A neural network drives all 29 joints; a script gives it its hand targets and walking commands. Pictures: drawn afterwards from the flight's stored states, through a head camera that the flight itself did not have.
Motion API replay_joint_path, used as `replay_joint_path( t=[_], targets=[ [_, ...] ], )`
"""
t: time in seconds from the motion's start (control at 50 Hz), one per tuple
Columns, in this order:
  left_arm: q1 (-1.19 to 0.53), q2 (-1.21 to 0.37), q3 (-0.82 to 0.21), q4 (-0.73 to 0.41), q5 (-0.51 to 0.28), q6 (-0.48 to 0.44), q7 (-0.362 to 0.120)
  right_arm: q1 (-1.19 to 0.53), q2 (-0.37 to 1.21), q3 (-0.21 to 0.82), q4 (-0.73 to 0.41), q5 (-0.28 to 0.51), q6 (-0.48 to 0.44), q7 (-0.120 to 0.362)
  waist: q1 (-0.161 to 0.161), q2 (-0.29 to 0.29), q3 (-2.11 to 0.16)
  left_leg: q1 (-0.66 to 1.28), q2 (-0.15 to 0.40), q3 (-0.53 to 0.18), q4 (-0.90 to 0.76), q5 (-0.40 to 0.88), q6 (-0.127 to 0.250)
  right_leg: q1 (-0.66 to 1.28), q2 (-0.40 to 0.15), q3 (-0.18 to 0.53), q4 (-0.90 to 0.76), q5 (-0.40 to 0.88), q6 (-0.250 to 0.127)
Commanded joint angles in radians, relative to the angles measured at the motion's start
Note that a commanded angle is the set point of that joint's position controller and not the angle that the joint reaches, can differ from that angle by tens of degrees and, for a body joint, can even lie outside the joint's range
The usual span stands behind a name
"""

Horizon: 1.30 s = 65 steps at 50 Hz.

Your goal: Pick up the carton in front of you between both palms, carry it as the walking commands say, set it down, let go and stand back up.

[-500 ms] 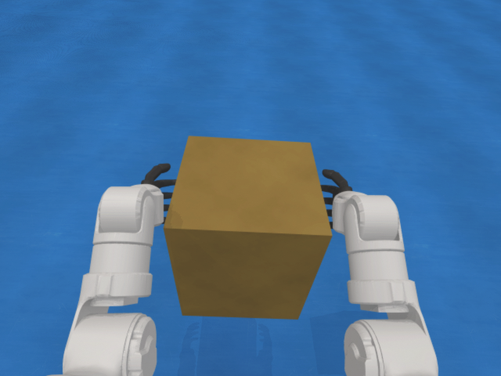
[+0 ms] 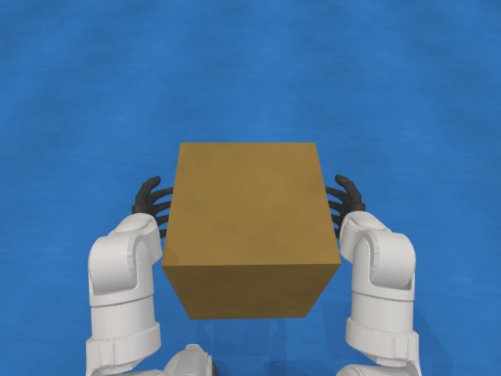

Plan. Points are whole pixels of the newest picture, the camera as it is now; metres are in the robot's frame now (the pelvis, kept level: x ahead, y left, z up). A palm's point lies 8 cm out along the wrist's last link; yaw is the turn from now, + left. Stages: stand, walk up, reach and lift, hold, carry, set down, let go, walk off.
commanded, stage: carry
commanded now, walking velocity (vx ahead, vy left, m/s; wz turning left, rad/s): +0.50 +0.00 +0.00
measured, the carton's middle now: (248, 237) +0.33 +0.01 +0.01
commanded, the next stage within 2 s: none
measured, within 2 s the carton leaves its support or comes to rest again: neither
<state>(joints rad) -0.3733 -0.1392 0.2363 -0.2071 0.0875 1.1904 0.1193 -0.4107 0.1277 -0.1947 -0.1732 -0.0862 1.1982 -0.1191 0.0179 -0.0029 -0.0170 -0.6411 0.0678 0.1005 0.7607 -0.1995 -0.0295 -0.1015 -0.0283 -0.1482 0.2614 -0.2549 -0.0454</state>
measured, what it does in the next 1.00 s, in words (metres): walks ahead: left foot, then right foot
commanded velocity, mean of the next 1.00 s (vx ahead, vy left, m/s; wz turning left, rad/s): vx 0.50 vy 0.00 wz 0.00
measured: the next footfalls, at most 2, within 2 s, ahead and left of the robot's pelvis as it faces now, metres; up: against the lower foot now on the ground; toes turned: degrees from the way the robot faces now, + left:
left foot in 0.16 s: +0.31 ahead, +0.12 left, +0.00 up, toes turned +10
right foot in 0.68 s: +0.67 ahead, -0.10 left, +0.00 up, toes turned -13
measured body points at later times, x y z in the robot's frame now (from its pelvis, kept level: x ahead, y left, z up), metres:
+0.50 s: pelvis +0.34 +0.04 +0.00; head +0.32 +0.05 +0.45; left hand +0.61 +0.18 +0.07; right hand +0.60 -0.12 +0.07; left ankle +0.27 +0.11 -0.75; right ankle +0.46 -0.12 -0.70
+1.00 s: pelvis +0.68 -0.02 +0.00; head +0.68 -0.04 +0.45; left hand +0.95 +0.14 +0.08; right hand +0.96 -0.17 +0.07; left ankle +0.78 +0.15 -0.68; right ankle +0.63 -0.09 -0.75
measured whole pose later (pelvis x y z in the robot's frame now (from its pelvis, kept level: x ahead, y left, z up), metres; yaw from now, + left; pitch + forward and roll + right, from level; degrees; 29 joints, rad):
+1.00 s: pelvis +0.68 -0.02 +0.00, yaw +1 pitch +4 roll +2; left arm -0.15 -0.13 0.11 -0.35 0.10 1.19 0.09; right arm -0.15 0.13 -0.09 -0.36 -0.13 1.21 -0.09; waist 0.01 0.01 -0.07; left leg -0.65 0.13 0.10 0.84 -0.12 -0.02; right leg -0.11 -0.04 -0.23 0.24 -0.20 -0.05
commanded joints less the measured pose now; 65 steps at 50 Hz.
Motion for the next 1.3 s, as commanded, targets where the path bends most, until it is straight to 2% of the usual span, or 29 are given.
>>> replay_joint_path(
  t=[0.0,0.1,0.12,0.14,0.16,0.18,0.2,0.24,0.26,0.32,0.38,0.58,0.64,0.66,0.68,0.7,0.72,0.76,0.78,0.82,0.88,0.98,1.1,1.16,1.18,1.2,1.22,1.24,1.28],
  targets=[
    [-0.508,-0.948,-0.791,-0.125,-0.412,0.01,-0.289,-0.427,0.987,0.758,-0.122,0.322,-0.018,0.215,0.009,-0.148,-0.346,-0.028,-0.029,0.062,-0.158,0.125,0.012,0.357,-0.202,0.107,-0.006,0.64,-0.077],
    [-0.293,-0.916,-0.803,-0.123,-0.372,0.018,-0.308,-0.253,0.958,0.787,-0.159,0.329,0.003,0.254,0.0,-0.189,-0.312,0.266,-0.094,0.145,-0.348,0.229,0.066,0.286,-0.182,0.005,0.117,0.859,-0.022],
    [-0.265,-0.913,-0.805,-0.133,-0.371,0.021,-0.31,-0.214,0.957,0.782,-0.158,0.327,0.005,0.262,-0.017,-0.164,-0.35,0.437,-0.122,0.18,-0.385,0.203,0.072,0.221,-0.159,-0.043,0.248,0.846,0.002],
    [-0.268,-0.902,-0.809,-0.139,-0.37,0.023,-0.312,-0.206,0.946,0.777,-0.159,0.329,0.008,0.271,-0.033,-0.106,-0.408,0.658,-0.068,0.134,-0.355,0.124,0.071,0.078,-0.138,-0.05,0.427,0.643,0.025],
    [-0.279,-0.89,-0.815,-0.146,-0.375,0.027,-0.314,-0.195,0.923,0.77,-0.157,0.331,0.012,0.278,-0.038,0.051,-0.485,0.848,0.181,-0.228,-0.374,-0.06,0.124,-0.147,-0.093,-0.027,0.677,0.298,0.058],
    [-0.285,-0.888,-0.826,-0.167,-0.376,0.033,-0.313,-0.198,0.929,0.775,-0.115,0.338,0.004,0.287,-0.034,0.276,-0.496,1.041,0.393,-0.627,-0.481,-0.092,0.267,-0.492,0.049,0.04,0.921,-0.197,0.073],
    [-0.298,-0.894,-0.833,-0.156,-0.379,0.03,-0.313,-0.18,0.95,0.777,-0.116,0.351,-0.001,0.291,-0.039,0.24,-0.45,0.967,0.366,-0.606,-0.508,-0.028,0.269,-0.56,-0.004,0.147,1.025,-0.213,0.046],
    [-0.325,-0.943,-0.849,-0.155,-0.395,0.012,-0.317,-0.215,0.991,0.787,-0.14,0.366,-0.014,0.298,-0.035,0.068,-0.397,0.798,0.296,-0.395,-0.507,0.128,0.211,-0.544,-0.081,0.156,0.977,-0.129,0.018],
    [-0.314,-0.965,-0.851,-0.141,-0.397,0.002,-0.318,-0.232,1.007,0.795,-0.152,0.374,-0.019,0.3,-0.031,0.037,-0.371,0.711,0.277,-0.318,-0.533,0.129,0.182,-0.512,-0.106,0.156,0.908,-0.082,0.021],
    [-0.251,-0.993,-0.86,-0.116,-0.381,-0.021,-0.309,-0.211,1.013,0.807,-0.153,0.388,-0.031,0.309,-0.028,0.094,-0.353,0.62,0.234,-0.184,-0.608,-0.012,0.158,-0.456,-0.104,0.101,0.749,-0.014,0.044],
    [-0.213,-0.988,-0.861,-0.108,-0.362,-0.034,-0.297,-0.18,0.991,0.814,-0.149,0.393,-0.037,0.321,-0.03,0.112,-0.284,0.636,0.222,-0.134,-0.665,-0.035,0.172,-0.526,-0.105,0.054,0.578,0.068,0.07],
    [-0.235,-0.847,-0.853,-0.204,-0.375,0.022,-0.277,-0.165,0.839,0.777,-0.211,0.372,0.01,0.294,-0.041,0.138,-0.124,0.758,0.178,0.011,-0.593,0.366,0.146,-0.519,-0.057,-0.051,0.269,0.236,0.037],
    [-0.234,-0.817,-0.833,-0.185,-0.376,0.044,-0.277,-0.187,0.811,0.77,-0.212,0.366,0.033,0.287,-0.019,0.171,-0.193,0.749,0.154,0.088,-0.385,0.665,0.102,-0.261,0.027,-0.134,0.201,0.186,0.011],
    [-0.233,-0.813,-0.822,-0.172,-0.375,0.048,-0.278,-0.193,0.807,0.77,-0.212,0.366,0.041,0.285,-0.005,0.131,-0.26,0.661,0.114,0.139,-0.198,0.673,0.071,-0.045,0.06,-0.161,0.181,0.143,0.007],
    [-0.232,-0.808,-0.813,-0.172,-0.373,0.052,-0.281,-0.211,0.799,0.769,-0.214,0.368,0.045,0.285,0.019,0.04,-0.355,0.472,0.089,0.12,0.05,0.416,0.046,0.2,-0.087,0.028,0.169,-0.008,-0.008],
    [-0.254,-0.799,-0.803,-0.136,-0.37,0.045,-0.285,-0.241,0.821,0.786,-0.239,0.378,0.054,0.284,0.015,-0.254,-0.465,0.131,-0.045,0.076,0.395,0.08,-0.008,0.445,-0.396,0.568,0.049,-0.195,-0.163],
    [-0.221,-0.847,-0.811,-0.118,-0.379,0.041,-0.287,-0.254,0.821,0.785,-0.219,0.378,0.052,0.288,0.013,-0.284,-0.415,-0.006,-0.082,-0.035,0.53,-0.25,0.01,0.409,-0.411,0.691,-0.063,0.016,-0.182],
    [-0.264,-0.92,-0.826,-0.151,-0.391,0.027,-0.293,-0.255,0.901,0.798,-0.203,0.382,0.029,0.295,0.004,-0.093,-0.405,-0.021,0.027,-0.109,0.57,-0.19,0.06,0.304,-0.364,0.443,0.018,0.281,-0.13],
    [-0.279,-0.949,-0.835,-0.163,-0.396,0.017,-0.297,-0.254,0.926,0.802,-0.203,0.381,0.017,0.296,0.0,-0.025,-0.381,0.0,0.062,-0.112,0.501,-0.137,0.063,0.224,-0.337,0.345,0.009,0.303,-0.096],
    [-0.286,-0.974,-0.839,-0.181,-0.406,0.001,-0.303,-0.246,0.972,0.821,-0.207,0.375,-0.001,0.291,-0.004,-0.086,-0.377,0.053,0.069,-0.083,0.393,-0.062,0.051,0.141,-0.297,0.229,-0.043,0.202,-0.052],
    [-0.258,-0.959,-0.841,-0.203,-0.418,-0.004,-0.314,-0.213,0.977,0.827,-0.224,0.36,-0.019,0.274,-0.004,-0.132,-0.336,0.016,0.069,-0.035,0.247,0.012,0.023,0.124,-0.27,0.145,-0.107,0.137,-0.067],
    [-0.217,-0.888,-0.829,-0.224,-0.407,0.01,-0.313,-0.179,0.928,0.825,-0.256,0.355,-0.006,0.259,-0.002,-0.119,-0.248,-0.056,0.053,0.036,-0.029,0.139,0.0,0.201,-0.232,0.057,-0.121,0.284,-0.08],
    [-0.186,-0.837,-0.804,-0.173,-0.359,0.035,-0.301,-0.174,0.869,0.812,-0.229,0.361,0.03,0.275,-0.004,-0.156,-0.138,0.044,0.004,0.099,-0.261,0.239,0.046,0.231,-0.218,-0.021,-0.094,0.455,-0.05],
    [-0.2,-0.839,-0.812,-0.164,-0.356,0.041,-0.299,-0.18,0.87,0.796,-0.204,0.366,0.037,0.286,-0.021,-0.163,-0.201,0.3,-0.058,0.171,-0.309,0.165,0.064,0.224,-0.203,-0.086,0.126,0.694,-0.008],
    [-0.211,-0.841,-0.816,-0.167,-0.357,0.043,-0.299,-0.167,0.874,0.787,-0.184,0.363,0.035,0.289,-0.039,-0.111,-0.266,0.509,-0.089,0.19,-0.328,0.103,0.064,0.141,-0.157,-0.118,0.32,0.674,0.016],
    [-0.224,-0.84,-0.818,-0.164,-0.36,0.041,-0.299,-0.161,0.873,0.781,-0.179,0.359,0.034,0.293,-0.055,0.002,-0.342,0.711,0.062,-0.01,-0.345,-0.042,0.066,-0.023,-0.132,-0.09,0.566,0.404,0.043],
    [-0.237,-0.86,-0.838,-0.195,-0.366,0.045,-0.296,-0.156,0.876,0.773,-0.136,0.355,0.019,0.301,-0.047,0.317,-0.456,0.978,0.349,-0.518,-0.469,-0.216,0.232,-0.375,-0.002,-0.041,0.887,0.054,0.09],
    [-0.253,-0.866,-0.843,-0.185,-0.364,0.035,-0.298,-0.139,0.921,0.785,-0.133,0.372,0.009,0.305,-0.039,0.303,-0.41,0.94,0.357,-0.62,-0.567,-0.018,0.238,-0.497,0.028,0.09,1.019,-0.199,0.079],
    [-0.269,-0.945,-0.863,-0.173,-0.379,0.003,-0.304,-0.184,0.985,0.797,-0.168,0.385,-0.015,0.309,-0.033,0.109,-0.404,0.844,0.305,-0.367,-0.488,0.272,0.189,-0.511,-0.07,0.154,1.05,-0.133,0.035]
  ],
)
